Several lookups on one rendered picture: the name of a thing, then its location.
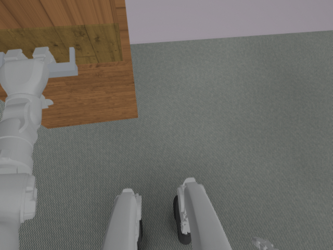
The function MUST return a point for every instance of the robot right thigh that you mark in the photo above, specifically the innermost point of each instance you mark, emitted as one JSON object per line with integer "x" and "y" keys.
{"x": 205, "y": 228}

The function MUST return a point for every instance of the robot left upper arm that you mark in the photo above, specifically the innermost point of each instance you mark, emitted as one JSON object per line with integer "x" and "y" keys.
{"x": 18, "y": 202}

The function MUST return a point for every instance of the robot left hand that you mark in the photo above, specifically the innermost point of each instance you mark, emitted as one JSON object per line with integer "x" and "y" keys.
{"x": 29, "y": 76}

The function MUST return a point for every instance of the cabinet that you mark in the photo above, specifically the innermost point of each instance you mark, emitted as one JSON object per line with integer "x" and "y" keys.
{"x": 102, "y": 91}

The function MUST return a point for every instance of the robot right shin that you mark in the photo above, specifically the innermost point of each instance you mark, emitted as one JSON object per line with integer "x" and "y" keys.
{"x": 184, "y": 219}

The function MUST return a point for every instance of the drawer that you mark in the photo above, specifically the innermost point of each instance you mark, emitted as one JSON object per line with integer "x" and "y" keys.
{"x": 93, "y": 43}

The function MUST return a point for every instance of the handle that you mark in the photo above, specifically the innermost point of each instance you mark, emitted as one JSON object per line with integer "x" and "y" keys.
{"x": 63, "y": 69}

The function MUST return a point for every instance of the robot right hand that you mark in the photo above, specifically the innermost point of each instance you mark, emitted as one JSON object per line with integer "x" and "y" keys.
{"x": 262, "y": 244}

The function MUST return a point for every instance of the robot left forearm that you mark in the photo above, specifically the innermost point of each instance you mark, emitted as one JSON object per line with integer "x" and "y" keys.
{"x": 21, "y": 119}

